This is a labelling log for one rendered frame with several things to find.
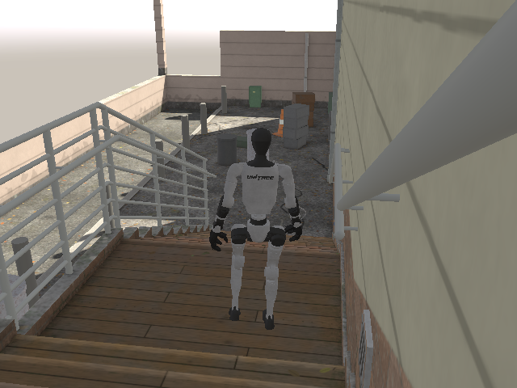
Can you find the left robot forearm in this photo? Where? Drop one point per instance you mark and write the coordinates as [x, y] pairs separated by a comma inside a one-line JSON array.
[[220, 217]]

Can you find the robot left foot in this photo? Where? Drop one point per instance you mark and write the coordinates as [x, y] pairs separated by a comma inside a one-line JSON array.
[[234, 314]]

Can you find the left robot hand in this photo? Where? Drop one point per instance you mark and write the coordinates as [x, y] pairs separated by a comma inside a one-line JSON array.
[[214, 240]]

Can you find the right robot forearm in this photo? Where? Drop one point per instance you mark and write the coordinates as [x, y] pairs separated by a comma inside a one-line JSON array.
[[295, 215]]

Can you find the right robot hand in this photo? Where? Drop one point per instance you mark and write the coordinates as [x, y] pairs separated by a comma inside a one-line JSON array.
[[290, 229]]

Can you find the right robot shin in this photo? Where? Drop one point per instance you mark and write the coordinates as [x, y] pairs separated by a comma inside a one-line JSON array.
[[271, 292]]

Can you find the left robot upper arm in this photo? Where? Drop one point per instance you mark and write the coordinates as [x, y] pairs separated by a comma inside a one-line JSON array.
[[231, 183]]

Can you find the right robot upper arm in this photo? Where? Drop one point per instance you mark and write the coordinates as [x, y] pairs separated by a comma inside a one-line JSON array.
[[285, 172]]

